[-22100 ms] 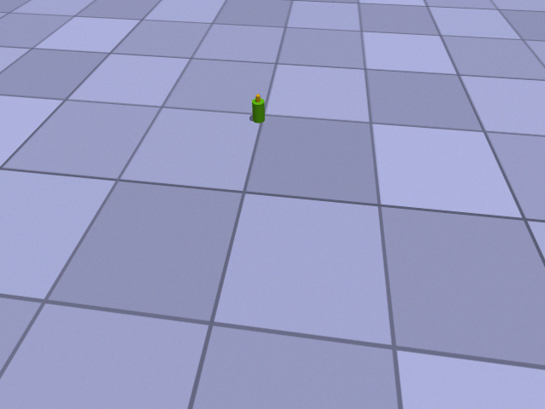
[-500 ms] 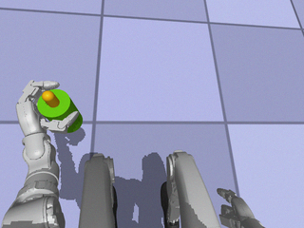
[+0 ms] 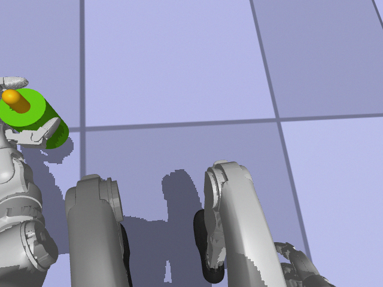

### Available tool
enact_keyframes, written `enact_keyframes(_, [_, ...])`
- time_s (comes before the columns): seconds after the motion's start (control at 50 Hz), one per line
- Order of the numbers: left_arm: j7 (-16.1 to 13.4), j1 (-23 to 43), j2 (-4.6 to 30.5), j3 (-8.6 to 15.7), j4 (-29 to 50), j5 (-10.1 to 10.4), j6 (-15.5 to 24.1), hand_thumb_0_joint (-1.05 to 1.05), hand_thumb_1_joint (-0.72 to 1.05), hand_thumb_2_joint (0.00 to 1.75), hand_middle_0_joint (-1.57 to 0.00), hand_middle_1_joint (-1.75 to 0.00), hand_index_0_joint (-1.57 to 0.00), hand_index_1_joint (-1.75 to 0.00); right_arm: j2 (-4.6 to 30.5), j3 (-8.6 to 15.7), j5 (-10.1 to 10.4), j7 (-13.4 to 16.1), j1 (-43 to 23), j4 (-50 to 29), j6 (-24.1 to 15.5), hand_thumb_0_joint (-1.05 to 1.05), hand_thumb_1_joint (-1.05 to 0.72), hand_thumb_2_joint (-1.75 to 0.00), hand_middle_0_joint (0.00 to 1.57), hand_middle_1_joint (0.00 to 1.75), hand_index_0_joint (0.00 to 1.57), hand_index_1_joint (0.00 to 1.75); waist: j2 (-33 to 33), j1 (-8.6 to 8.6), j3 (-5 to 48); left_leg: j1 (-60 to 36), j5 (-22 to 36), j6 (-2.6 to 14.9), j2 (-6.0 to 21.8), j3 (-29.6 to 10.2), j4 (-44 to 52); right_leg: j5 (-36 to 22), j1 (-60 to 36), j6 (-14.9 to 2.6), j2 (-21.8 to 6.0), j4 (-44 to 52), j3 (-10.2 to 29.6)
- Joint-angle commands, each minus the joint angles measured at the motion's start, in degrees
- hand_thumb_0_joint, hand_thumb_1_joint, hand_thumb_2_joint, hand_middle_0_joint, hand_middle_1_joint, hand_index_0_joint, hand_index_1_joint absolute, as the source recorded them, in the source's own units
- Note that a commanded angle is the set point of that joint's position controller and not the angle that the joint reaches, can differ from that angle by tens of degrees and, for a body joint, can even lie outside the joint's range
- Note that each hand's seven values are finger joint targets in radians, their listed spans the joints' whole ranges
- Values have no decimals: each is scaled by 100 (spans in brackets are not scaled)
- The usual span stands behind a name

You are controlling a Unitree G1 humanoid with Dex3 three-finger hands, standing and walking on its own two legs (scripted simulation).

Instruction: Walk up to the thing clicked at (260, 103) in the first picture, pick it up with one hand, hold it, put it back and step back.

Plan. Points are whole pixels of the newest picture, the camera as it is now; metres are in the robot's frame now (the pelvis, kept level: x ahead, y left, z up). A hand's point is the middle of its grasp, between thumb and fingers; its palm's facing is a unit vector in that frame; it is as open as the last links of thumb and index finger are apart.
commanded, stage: crouch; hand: left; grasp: from the side
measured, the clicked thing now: (33, 117) +0.45 +0.27 -0.07
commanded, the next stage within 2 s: lower in 0.42 s
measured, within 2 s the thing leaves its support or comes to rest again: neither
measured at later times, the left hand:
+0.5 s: hand (37, 126) +0.45 +0.28 -0.13, palm faces +0.32 -0.95 -0.04, open 10.4 cm
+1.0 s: hand (49, 133) +0.46 +0.28 -0.19, palm faces +0.34 -0.94 -0.03, open 10.4 cm
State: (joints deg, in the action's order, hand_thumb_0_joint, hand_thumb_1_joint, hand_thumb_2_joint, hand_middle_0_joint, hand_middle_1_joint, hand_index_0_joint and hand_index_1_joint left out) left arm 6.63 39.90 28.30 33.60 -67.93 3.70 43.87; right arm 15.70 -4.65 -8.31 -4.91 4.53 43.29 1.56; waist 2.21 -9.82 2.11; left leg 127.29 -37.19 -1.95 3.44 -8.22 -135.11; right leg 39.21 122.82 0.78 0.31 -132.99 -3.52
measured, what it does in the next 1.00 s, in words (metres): lowers itself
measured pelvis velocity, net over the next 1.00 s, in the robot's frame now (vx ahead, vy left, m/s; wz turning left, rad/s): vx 0.00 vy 0.01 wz -0.12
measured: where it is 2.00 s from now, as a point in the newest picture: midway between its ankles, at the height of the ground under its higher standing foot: (166, 266)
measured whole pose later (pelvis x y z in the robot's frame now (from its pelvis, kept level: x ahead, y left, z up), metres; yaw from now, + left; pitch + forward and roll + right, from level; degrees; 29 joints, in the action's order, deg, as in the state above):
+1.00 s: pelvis +0.00 +0.01 -0.05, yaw -7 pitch +18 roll -12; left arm 4.5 37.6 42.1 37.9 -74.9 4.1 52.3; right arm 19.8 -19.4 -16.4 -7.0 -4.8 36.8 2.3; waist 11.2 -13.7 -12.9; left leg 129.9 -39.0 -2.3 2.5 -17.5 -149.0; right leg 38.3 122.0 2.9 2.9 -140.6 -9.7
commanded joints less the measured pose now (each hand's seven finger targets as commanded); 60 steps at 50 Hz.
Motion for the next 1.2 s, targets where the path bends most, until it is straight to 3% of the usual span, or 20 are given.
enact_keyframes(0.0, [18,2110,1872,387,1558,194,700,0,17,125,-117,-133,-118,-134,1423,326,-83,88,614,-314,-72,0,-92,-91,20,30,20,30,-1467,123,3944,-2518,401,211,-142,483,1260,-857,-1897,-226,211,1334,-388])
enact_keyframes(0.02, [-2,1992,1979,443,1547,160,694,0,16,125,-117,-133,-118,-134,1435,322,-97,86,579,-329,-58,0,-92,-91,20,30,20,30,-1469,173,3929,-2424,347,211,-139,491,1222,-805,-1897,-224,224,1305,-388])
enact_keyframes(0.04, [26,2107,1960,349,1605,136,714,0,18,125,-117,-132,-117,-133,1438,280,-119,79,562,-341,-49,0,-92,-91,20,30,20,30,-1553,102,3833,-2372,322,211,-132,470,1188,-812,-1862,-225,224,1259,-406])
enact_keyframes(0.14, [37,1964,2114,452,1723,114,739,0,20,126,-117,-133,-118,-134,1532,199,-195,57,532,-425,-2,0,-91,-91,20,30,20,30,-1595,73,3921,-2337,488,189,-105,393,999,-984,-1929,-215,262,1073,-488])
enact_keyframes(0.24, [73,1884,1999,324,1774,150,742,0,22,125,-118,-134,-119,-134,1642,126,-260,24,455,-425,-3,0,-92,-91,20,30,20,30,-1843,-36,3650,-2458,520,145,-86,264,913,-1038,-1616,-244,265,885,-620])
enact_keyframes(0.26, [97,1834,1864,170,1684,135,738,0,24,126,-118,-134,-120,-134,1631,90,-270,9,459,-396,-8,0,-92,-91,20,30,20,30,-1881,-90,3580,-2453,557,134,-86,243,899,-1070,-1599,-249,266,837,-641])
enact_keyframes(0.34, [99,1645,2000,316,1732,195,760,0,18,125,-120,-135,-121,-135,1722,37,-319,-14,470,-374,21,0,-92,-91,20,30,20,30,-1888,-70,3702,-2698,960,118,-63,200,725,-1371,-1667,-238,282,758,-673])
enact_keyframes(0.4, [69,1832,2059,224,1896,167,813,0,18,125,-121,-135,-122,-136,1729,-43,-361,-25,333,-437,38,0,-92,-91,20,30,20,30,-2002,-166,3467,-2504,704,116,-62,155,719,-1206,-1587,-242,270,732,-716])
enact_keyframes(0.5, [26,1688,2184,316,1749,224,873,0,19,126,-122,-136,-123,-137,1800,-144,-408,-47,227,-505,43,0,-93,-91,20,30,20,30,-1862,-187,3420,-2363,647,138,-54,135,575,-1189,-1753,-209,292,700,-742])
enact_keyframes(0.56, [-21,1582,2284,376,1491,192,898,0,11,124,-124,-140,-126,-140,1827,-233,-440,-59,176,-551,62,0,-93,-91,20,30,20,30,-1834,-221,3275,-2228,638,131,-49,96,519,-1184,-1754,-208,311,662,-784])
enact_keyframes(0.58, [-25,1495,2046,258,1243,231,922,0,12,124,-125,-140,-126,-140,1818,-285,-445,-76,127,-562,60,0,-93,-91,20,30,20,30,-1749,-286,3059,-2121,561,132,-50,68,499,-1125,-1674,-210,316,640,-816])
enact_keyframes(0.62, [-88,1382,2294,459,1013,243,989,0,12,126,-124,-141,-126,-141,1878,-375,-477,-79,53,-583,56,0,-93,-91,20,30,20,30,-1513,-265,2934,-2006,605,152,-32,43,390,-1175,-1769,-186,350,650,-845])
enact_keyframes(0.66, [-90,1513,2387,401,1009,198,1108,0,13,125,-124,-141,-126,-141,1943,-454,-532,-82,-37,-630,73,0,-92,-91,20,30,20,30,-1646,-355,2818,-2133,596,132,-10,-23,404,-1155,-1671,-187,348,609,-903])
enact_keyframes(0.76, [-107,1502,2785,564,932,179,1325,0,13,122,-122,-138,-124,-138,2060,-645,-673,-92,-213,-705,70,0,-93,-91,20,30,20,30,-1866,-409,2887,-2335,657,95,39,-102,295,-1245,-1815,-182,386,526,-966])
enact_keyframes(0.78, [-107,1615,2754,487,924,184,1360,0,14,121,-121,-137,-123,-136,2076,-687,-692,-101,-263,-712,49,0,-93,-91,20,30,20,30,-1986,-491,2797,-2334,649,88,50,-125,281,-1253,-1790,-182,386,485,-986])
enact_keyframes(0.84, [-168,1618,3026,643,876,210,1474,0,12,120,-121,-136,-123,-136,2167,-779,-750,-97,-355,-774,50,0,-93,-91,20,30,20,30,-2034,-505,2720,-2371,509,69,78,-188,274,-1146,-1770,-183,407,470,-1052])
enact_keyframes(0.9, [-161,1524,3024,531,798,152,1559,0,14,120,-121,-136,-123,-135,2236,-869,-830,-92,-421,-771,50,0,-93,-91,20,30,20,30,-2246,-594,2591,-2526,722,24,105,-248,268,-1335,-1780,-184,399,378,-1112])
enact_keyframes(1.0, [-262,1483,3180,564,539,150,1653,0,12,119,-119,-135,-121,-134,2340,-1026,-923,-106,-542,-813,61,0,-93,-91,20,30,20,30,-2249,-716,2369,-2467,709,19,120,-353,205,-1378,-1835,-161,422,353,-1218])
enact_keyframes(1.02, [-270,1327,3109,568,491,167,1665,0,11,120,-118,-135,-120,-134,2349,-1041,-946,-110,-549,-826,61,0,-93,-91,20,30,20,30,-2198,-677,2437,-2601,853,16,132,-358,164,-1495,-1890,-149,431,357,-1221])
enact_keyframes(1.18, [-416,1269,3355,572,147,122,1794,0,10,122,-117,-136,-120,-135,2449,-1238,-1066,-106,-767,-900,98,0,-92,-91,20,30,20,30,-2064,-804,2082,-2400,627,35,169,-454,72,-1380,-1922,-108,482,377,-1329])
